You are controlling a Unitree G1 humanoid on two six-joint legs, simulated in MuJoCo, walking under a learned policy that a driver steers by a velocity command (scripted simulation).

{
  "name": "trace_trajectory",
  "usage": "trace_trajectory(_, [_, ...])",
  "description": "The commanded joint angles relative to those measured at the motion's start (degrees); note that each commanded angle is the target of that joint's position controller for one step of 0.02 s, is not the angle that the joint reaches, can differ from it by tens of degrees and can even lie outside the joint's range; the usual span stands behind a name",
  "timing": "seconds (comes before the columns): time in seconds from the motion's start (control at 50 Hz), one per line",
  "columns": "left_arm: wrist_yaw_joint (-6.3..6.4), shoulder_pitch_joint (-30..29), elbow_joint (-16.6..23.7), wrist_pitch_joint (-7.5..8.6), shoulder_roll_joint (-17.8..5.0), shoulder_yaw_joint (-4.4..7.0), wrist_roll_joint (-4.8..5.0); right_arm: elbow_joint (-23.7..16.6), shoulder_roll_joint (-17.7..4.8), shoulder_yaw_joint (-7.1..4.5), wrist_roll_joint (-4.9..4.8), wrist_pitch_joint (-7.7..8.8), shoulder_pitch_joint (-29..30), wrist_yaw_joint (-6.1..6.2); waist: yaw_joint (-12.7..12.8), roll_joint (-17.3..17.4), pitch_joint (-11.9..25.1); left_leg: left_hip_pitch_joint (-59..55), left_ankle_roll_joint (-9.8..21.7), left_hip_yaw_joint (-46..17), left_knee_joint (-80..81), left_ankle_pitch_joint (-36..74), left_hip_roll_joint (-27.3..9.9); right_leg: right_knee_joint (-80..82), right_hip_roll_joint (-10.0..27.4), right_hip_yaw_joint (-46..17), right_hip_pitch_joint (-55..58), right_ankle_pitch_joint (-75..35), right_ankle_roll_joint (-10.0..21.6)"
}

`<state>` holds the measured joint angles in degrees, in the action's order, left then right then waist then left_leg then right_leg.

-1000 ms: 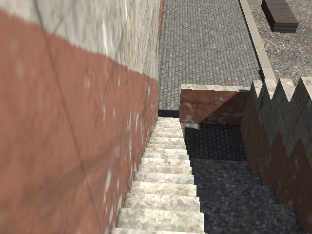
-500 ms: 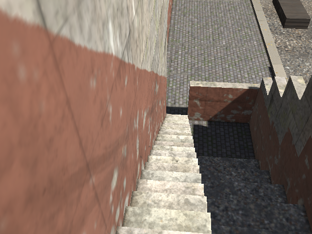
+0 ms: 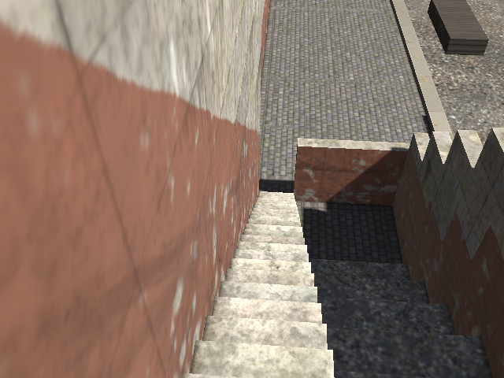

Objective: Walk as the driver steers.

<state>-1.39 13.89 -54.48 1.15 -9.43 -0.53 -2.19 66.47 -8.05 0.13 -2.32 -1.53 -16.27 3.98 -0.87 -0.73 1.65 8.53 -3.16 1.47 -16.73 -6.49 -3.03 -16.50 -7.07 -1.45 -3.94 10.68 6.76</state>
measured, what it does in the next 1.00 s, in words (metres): walks ahead: left foot, then right foot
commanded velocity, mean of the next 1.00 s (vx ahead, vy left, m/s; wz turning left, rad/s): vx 0.31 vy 0.00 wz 0.00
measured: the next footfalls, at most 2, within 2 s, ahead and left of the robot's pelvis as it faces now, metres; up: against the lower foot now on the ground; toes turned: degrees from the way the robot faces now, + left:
left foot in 0.58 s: +0.11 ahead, +0.18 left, +0.00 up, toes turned +0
right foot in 0.74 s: +0.13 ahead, -0.07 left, -0.01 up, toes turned -1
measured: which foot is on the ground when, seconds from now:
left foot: down 0.00-0.26, up 0.28-0.56, down 0.58-0.90, up 0.92-1.00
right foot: down 0.00-0.58, up 0.60-0.72, down 0.74-1.00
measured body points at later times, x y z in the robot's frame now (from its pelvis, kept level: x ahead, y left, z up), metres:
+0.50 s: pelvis +0.05 +0.02 -0.02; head +0.03 +0.05 +0.43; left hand +0.07 +0.27 -0.17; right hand +0.08 -0.25 -0.15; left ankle +0.04 +0.14 -0.72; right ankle -0.02 -0.04 -0.75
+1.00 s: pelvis +0.28 +0.03 -0.19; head +0.31 +0.06 +0.26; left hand +0.28 +0.30 -0.33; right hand +0.36 -0.20 -0.32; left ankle +0.35 +0.14 -0.86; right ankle +0.11 -0.07 -0.75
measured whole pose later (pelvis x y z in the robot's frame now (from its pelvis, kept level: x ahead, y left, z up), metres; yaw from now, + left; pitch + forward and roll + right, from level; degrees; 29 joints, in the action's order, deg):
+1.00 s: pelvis +0.28 +0.03 -0.19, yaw +2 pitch +5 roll -4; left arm 6.8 22.3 -51.7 10.0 -14.4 -0.5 -0.7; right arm 53.2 -11.3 -2.1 9.8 6.9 -17.1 -4.1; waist 3.4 0.9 2.7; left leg 43.4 2.7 -0.8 -60.6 10.2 -3.0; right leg -84.5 -3.2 6.7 -25.0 36.2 2.1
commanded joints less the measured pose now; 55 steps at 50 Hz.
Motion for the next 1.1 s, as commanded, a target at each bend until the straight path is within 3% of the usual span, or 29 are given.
trace_trajectory(0.02, [-0.38, 0.26, 2.14, 0.09, -3.48, 0.53, -0.08, -1.08, -4.81, -0.81, 0.43, 0.00, -1.90, 0.01, 0.45, 0.00, -6.05, -1.71, 0.91, -4.70, 2.07, -0.14, -4.46, 6.99, 11.74, -10.10, -8.75, 1.42, -3.63])
trace_trajectory(0.14, [-0.35, 0.37, 2.12, 0.50, -3.32, 0.65, -0.02, -1.17, -4.43, -1.06, 0.17, 0.50, -2.49, 0.11, 0.50, 0.39, -4.44, -2.08, 1.02, -4.79, 2.27, 1.24, -4.47, 6.08, 11.97, -9.74, -6.75, -3.80, -3.57])
trace_trajectory(0.32, [0.45, 0.70, 4.03, -0.60, -8.20, 3.37, -0.73, -3.66, -6.91, -1.98, 2.03, 1.55, -0.90, -0.42, 2.10, -3.59, -7.03, 9.06, 3.99, 1.92, -19.81, -12.06, -0.72, 8.00, 14.59, -16.01, -8.46, 20.95, 3.92])
trace_trajectory(0.5, [1.60, 8.77, 0.33, 1.71, -9.83, 5.30, -0.94, -5.47, -10.74, -4.45, 3.53, 2.92, 2.06, -0.18, 3.01, -0.57, -9.57, 26.65, 4.50, -1.21, -37.35, -10.24, -2.23, -1.86, 19.21, -20.35, -0.34, 0.77, 10.63])
trace_trajectory(0.52, [2.32, 5.69, 2.10, 5.99, -7.28, 4.52, 0.79, -11.61, 1.46, 0.61, 13.00, 4.62, -3.90, -6.09, 2.24, 0.46, -13.85, 25.13, 6.43, -9.08, -38.95, -9.80, -3.90, -16.52, 19.87, -14.77, -11.23, 8.52, 10.01])
trace_trajectory(0.56, [1.51, -4.07, 3.10, 8.70, -8.91, 4.83, 0.62, -9.10, -1.86, -1.29, 12.08, 7.56, -21.66, -9.39, -7.04, 8.94, -6.75, -0.65, 10.93, -7.99, -25.48, -10.55, 0.04, -35.64, 9.67, -5.65, -34.39, 19.90, 9.16])
trace_trajectory(0.58, [1.29, -3.83, 2.58, 9.04, -7.59, 4.17, -0.35, -7.18, -2.43, -1.17, 12.81, 7.41, -25.79, -9.75, -6.87, 5.74, -5.08, -2.29, 13.17, -15.79, -20.37, -7.56, -4.59, -49.59, 7.56, -4.58, -39.15, 24.65, 7.12])
trace_trajectory(0.6, [1.53, 0.12, 4.75, 9.38, -7.15, 3.80, -1.90, -9.85, -7.51, -1.66, 12.50, 6.52, -24.12, -9.46, -4.63, 9.69, -0.98, 1.99, 20.39, -31.64, -7.33, -21.50, -10.66, -60.68, 1.39, 0.80, -38.30, 32.88, 2.07])
trace_trajectory(0.62, [1.01, 1.46, 5.37, 9.61, -2.50, 0.96, -3.49, -16.08, -11.46, -2.36, 11.65, 6.32, -8.44, -8.98, -1.87, 7.47, -3.20, 4.83, 24.45, -45.40, -5.11, -36.19, -20.10, -54.93, 5.91, -5.58, -47.92, 26.19, -0.79])
trace_trajectory(0.64, [2.65, 0.77, 4.08, 8.72, -5.54, 1.22, -3.56, -18.40, -12.03, -2.92, 8.78, 6.23, -2.04, -7.82, -2.82, 7.05, -3.06, 14.35, 23.20, -46.04, -10.76, -40.93, -17.79, -53.58, 10.08, -6.65, -45.89, 11.82, -3.66])
trace_trajectory(0.68, [5.28, 2.10, 4.25, 8.03, -8.20, 1.36, -2.08, -18.01, -10.47, -2.52, 8.32, 7.56, -0.44, -6.24, -0.59, 3.27, 1.65, 24.49, 21.86, -33.70, -15.61, -35.86, -11.66, -56.78, 7.94, -2.23, -35.63, 14.18, -6.51])
trace_trajectory(0.7, [5.67, 1.40, 4.27, 7.69, -6.75, 0.66, -3.06, -17.08, -8.75, -2.09, 8.51, 7.88, -3.62, -5.84, -1.26, 4.99, 0.89, 26.42, 21.37, -30.45, -17.70, -34.58, -10.34, -58.47, 6.91, -0.75, -33.44, 15.47, -7.24])
trace_trajectory(0.72, [5.65, 0.22, 4.01, 6.84, -8.02, 0.29, -5.84, -20.14, 0.50, 0.58, 8.38, 9.07, -1.74, -3.07, -2.50, 2.31, -1.55, 21.74, 15.88, -22.99, -32.94, -32.57, -6.93, -42.90, 13.01, -7.32, -44.03, -15.73, -8.31])
trace_trajectory(0.74, [5.31, 1.01, 1.72, 6.66, -10.55, 1.39, -6.68, -20.25, -1.13, 0.67, 6.27, 9.03, -4.84, -1.81, -3.14, 6.08, 1.41, 19.21, 14.42, -17.83, -39.91, -30.92, -4.43, -36.66, 11.03, -3.00, -42.27, -14.30, -8.48])
trace_trajectory(0.76, [5.49, -3.06, 3.99, 7.04, -13.09, 1.81, -3.41, -18.57, -2.97, 0.52, 6.16, 9.14, -10.34, -1.87, -4.68, 3.63, 2.07, 17.06, 13.07, -16.15, -40.08, -30.68, -2.16, -33.36, 11.15, -4.57, -42.94, -0.92, -6.67])
trace_trajectory(0.8, [6.35, -7.10, 4.74, 8.94, -12.76, 1.66, -1.65, -14.39, -1.01, 0.37, 7.57, 8.71, -19.67, -2.85, -7.20, 3.09, -2.11, 18.13, 11.46, -14.99, -45.77, -26.60, -0.10, -34.99, 12.16, -6.68, -44.20, 5.96, -2.06])
trace_trajectory(0.84, [7.31, 2.79, 1.18, 10.26, -13.39, 1.90, -1.66, -15.10, 0.27, -0.18, 9.39, 9.38, -15.01, -3.98, -2.51, 2.42, 0.24, 28.56, 11.03, -14.93, -53.96, -21.89, 0.44, -39.91, 13.10, -10.00, -30.62, 8.67, 0.95])
trace_trajectory(0.86, [8.18, 13.56, -0.52, 10.49, -14.34, 2.58, -1.38, -17.47, -0.81, -0.53, 10.68, 9.97, -4.62, -4.97, 5.36, -4.16, 1.61, 47.58, 8.87, -10.97, -62.45, -22.68, 2.92, -38.95, 14.13, -12.20, -10.13, 9.48, 3.19])
trace_trajectory(0.88, [9.50, 25.48, -1.01, 10.55, -12.51, 2.59, 0.42, -21.38, -3.02, -1.09, 11.88, 10.60, 10.67, -6.68, 16.18, -9.51, 3.03, 75.43, 5.53, -3.14, -65.19, -18.99, 4.71, -39.37, 15.63, -12.28, 20.32, 8.24, 4.04])
trace_trajectory(0.92, [11.67, 37.06, -4.25, 9.85, -5.53, 0.97, 2.10, -23.69, -9.79, -3.65, 11.18, 10.83, 26.99, -8.30, 22.75, -4.35, -5.99, 88.30, 4.32, -1.58, -50.16, -4.33, 1.80, -55.41, 11.04, -11.77, 24.26, 20.08, -1.34])
trace_trajectory(0.94, [10.67, 35.51, -6.17, 8.65, -4.89, 0.37, 1.50, -23.04, -8.16, -3.81, 11.12, 10.89, 24.29, -8.57, 18.73, -4.51, -8.99, 82.45, 6.00, -2.53, -49.45, -3.19, 1.63, -57.60, 10.83, -10.34, 14.26, 19.85, -2.04])
trace_trajectory(0.96, [9.63, 32.33, -5.06, 8.09, -0.84, -1.57, 3.47, -22.21, -4.02, -2.60, 10.46, 11.11, 19.48, -8.67, 15.10, -2.60, -11.46, 62.15, 6.51, -3.77, -36.00, 26.09, -1.12, -51.47, 8.39, -10.32, -9.39, 23.24, -1.58])
trace_trajectory(0.98, [7.04, 14.07, 0.85, 7.17, -3.50, -1.78, 3.00, -18.42, 1.38, -0.83, 12.60, 10.43, 8.03, -8.79, 4.62, -0.90, -11.20, 32.69, 6.65, -1.36, -27.60, 34.85, -0.96, -49.14, 8.56, -7.42, -35.44, 30.72, 0.63])
trace_trajectory(1.0, [4.67, -3.39, 7.77, 6.95, -9.28, -0.97, -0.20, -16.33, 7.04, 0.62, 14.69, 9.13, -11.23, -9.48, -9.86, -2.83, -3.21, -10.87, 5.98, 1.20, -48.30, 40.56, 2.13, -48.71, 4.52, -3.49, -69.19, 37.23, 2.17])
trace_trajectory(1.02, [4.16, -12.75, 13.35, 8.04, -10.45, 0.03, 1.38, -13.13, 0.93, -0.21, 15.11, 8.11, -26.84, -9.94, -11.78, 4.56, -4.38, -12.95, 5.58, -6.02, -40.95, 38.80, -2.99, -53.83, 9.15, -5.16, -74.38, 33.81, 1.71])
trace_trajectory(1.04, [3.82, -13.90, 13.32, 9.35, -13.37, 0.82, 2.00, -14.23, -5.91, -2.20, 13.68, 7.76, -31.45, -9.56, -14.31, 13.43, -6.76, -16.02, 6.75, -5.03, -31.43, 31.09, -2.23, -67.01, 5.36, -2.40, -73.46, 33.92, -2.47])
trace_trajectory(1.06, [4.83, 2.84, 9.37, 10.22, -17.34, 2.17, 3.44, -16.77, -6.85, -2.21, 11.71, 7.47, -24.42, -10.71, -7.16, 15.43, -5.51, -15.60, 2.46, 13.11, -9.84, 42.13, 4.65, -63.93, -4.43, 11.37, -53.15, 41.31, -9.86])
trace_trajectory(1.08, [5.12, 16.76, 3.67, 10.56, -15.41, 0.96, 6.49, -19.06, -8.09, -0.80, 14.51, 7.42, -16.46, -12.45, 0.25, 13.90, -10.76, -14.37, 4.41, 6.89, 7.15, 45.36, -0.42, -75.70, -4.55, 6.21, -45.51, 44.48, -11.62])
trace_trajectory(1.1, [3.93, 20.20, -2.28, 8.22, -17.42, 0.42, 5.16, -17.36, -1.90, -0.22, 16.59, 6.45, -25.89, -12.46, -10.00, 9.30, -7.53, -19.75, 5.51, 5.04, 15.62, 41.36, -0.60, -86.19, -6.03, -2.02, -36.47, 34.28, -9.36])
